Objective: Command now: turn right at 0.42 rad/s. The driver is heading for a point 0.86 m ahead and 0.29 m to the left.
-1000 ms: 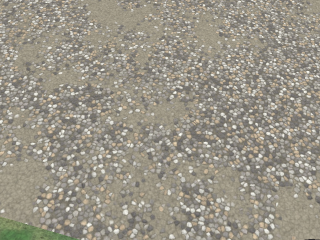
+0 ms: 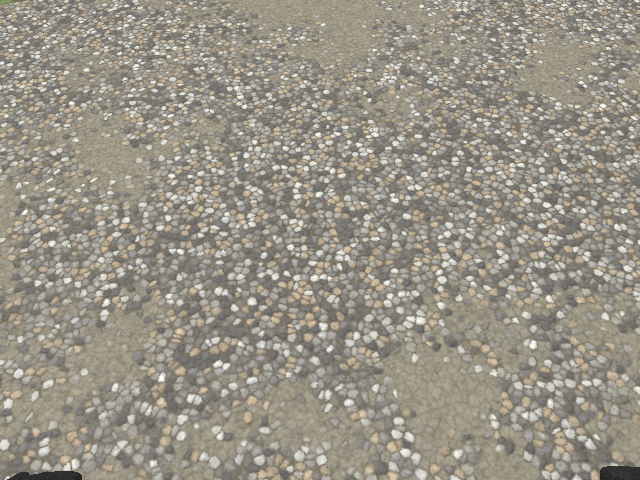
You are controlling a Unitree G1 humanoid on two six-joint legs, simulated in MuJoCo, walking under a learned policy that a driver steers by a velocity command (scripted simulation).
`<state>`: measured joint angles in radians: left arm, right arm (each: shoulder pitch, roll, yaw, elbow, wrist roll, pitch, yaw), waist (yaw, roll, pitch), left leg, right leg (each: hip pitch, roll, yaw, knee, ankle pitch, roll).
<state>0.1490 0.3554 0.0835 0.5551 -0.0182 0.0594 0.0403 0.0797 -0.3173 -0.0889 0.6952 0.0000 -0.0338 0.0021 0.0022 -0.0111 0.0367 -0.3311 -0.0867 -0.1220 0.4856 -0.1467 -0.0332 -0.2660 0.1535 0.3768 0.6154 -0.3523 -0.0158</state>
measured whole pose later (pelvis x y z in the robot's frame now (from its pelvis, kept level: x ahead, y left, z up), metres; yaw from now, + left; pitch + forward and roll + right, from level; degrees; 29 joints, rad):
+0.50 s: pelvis +0.12 +0.02 +0.00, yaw +15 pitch +2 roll -1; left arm 0.38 0.28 0.05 0.73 0.02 -0.09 0.02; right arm 0.23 -0.31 -0.05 0.62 0.04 -0.02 0.03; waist 0.06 0.04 -0.02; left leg -0.79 0.07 -0.05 1.21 -0.20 -0.02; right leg 0.04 0.00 -0.09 0.29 -0.37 0.01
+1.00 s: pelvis +0.35 +0.18 +0.01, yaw +34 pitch +0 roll +1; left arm 0.20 0.33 0.03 0.68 -0.01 -0.05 0.04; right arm 0.15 -0.27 -0.02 0.71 -0.03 -0.06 0.02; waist 0.00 -0.04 0.09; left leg -0.25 -0.12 0.01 0.38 -0.13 0.11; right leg -0.70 -0.10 0.07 1.02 -0.18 0.08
